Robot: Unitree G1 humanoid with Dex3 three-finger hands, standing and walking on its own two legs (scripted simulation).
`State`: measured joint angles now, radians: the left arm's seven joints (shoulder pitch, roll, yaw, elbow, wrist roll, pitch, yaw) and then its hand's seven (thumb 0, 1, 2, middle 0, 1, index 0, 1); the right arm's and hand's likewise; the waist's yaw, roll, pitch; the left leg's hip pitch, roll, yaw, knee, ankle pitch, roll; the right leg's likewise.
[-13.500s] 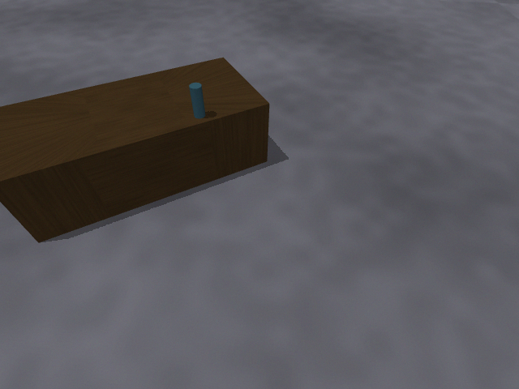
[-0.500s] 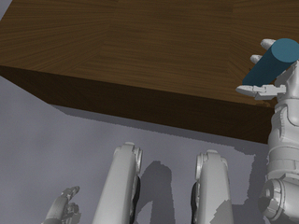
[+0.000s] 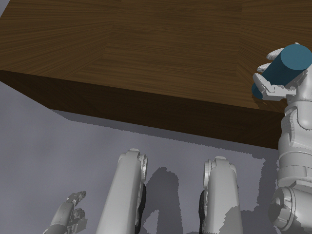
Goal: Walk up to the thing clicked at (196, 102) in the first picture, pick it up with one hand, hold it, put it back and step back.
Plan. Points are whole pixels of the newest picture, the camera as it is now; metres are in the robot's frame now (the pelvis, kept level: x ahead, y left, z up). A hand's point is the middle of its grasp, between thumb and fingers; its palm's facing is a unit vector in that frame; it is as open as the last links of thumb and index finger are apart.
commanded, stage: settle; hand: right
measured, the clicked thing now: (276, 76) +0.48 -0.22 +0.02
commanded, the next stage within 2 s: lift in 0.98 s
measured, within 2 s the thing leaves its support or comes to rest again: leaves its support in 0.16 s
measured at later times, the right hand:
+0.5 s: hand (292, 56) +0.49 -0.22 +0.08, palm faces +0.16 +0.99 -0.04, open 7.7 cm
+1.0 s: hand (302, 46) +0.49 -0.23 +0.11, palm faces +0.17 +0.99 -0.03, open 7.7 cm
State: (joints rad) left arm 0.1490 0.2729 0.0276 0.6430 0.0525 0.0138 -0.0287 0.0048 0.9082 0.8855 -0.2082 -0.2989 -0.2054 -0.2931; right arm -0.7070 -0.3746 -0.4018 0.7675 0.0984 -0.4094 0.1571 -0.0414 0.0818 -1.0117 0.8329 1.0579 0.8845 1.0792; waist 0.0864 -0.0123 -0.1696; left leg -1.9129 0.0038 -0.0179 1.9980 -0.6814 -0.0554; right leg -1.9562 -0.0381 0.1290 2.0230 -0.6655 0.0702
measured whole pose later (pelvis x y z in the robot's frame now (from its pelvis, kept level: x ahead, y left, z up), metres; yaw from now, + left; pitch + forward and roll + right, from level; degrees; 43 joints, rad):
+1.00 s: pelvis +0.02 -0.01 +0.09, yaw -1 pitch +33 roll +3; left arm 0.17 0.26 0.04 0.66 0.05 0.00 -0.01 0.00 0.91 0.88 -0.19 -0.29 -0.19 -0.28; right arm -0.65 -0.36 -0.41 0.79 0.09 -0.41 0.13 -0.02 0.15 -1.15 0.80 1.18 0.85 1.20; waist 0.10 -0.02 -0.18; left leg -1.60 0.02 -0.02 1.68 -0.65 -0.06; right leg -1.65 -0.05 0.09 1.72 -0.64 0.05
